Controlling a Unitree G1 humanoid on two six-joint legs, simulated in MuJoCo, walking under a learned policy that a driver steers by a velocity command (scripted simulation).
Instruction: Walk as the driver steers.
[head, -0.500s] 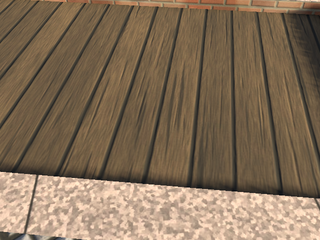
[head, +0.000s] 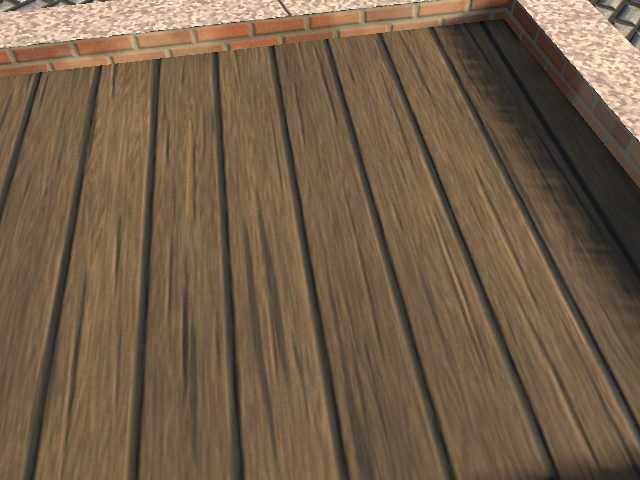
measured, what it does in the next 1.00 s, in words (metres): walks ahead, turning right: right foot, then left foot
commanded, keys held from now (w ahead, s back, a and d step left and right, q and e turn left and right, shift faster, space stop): e+shift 0.12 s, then shift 0.88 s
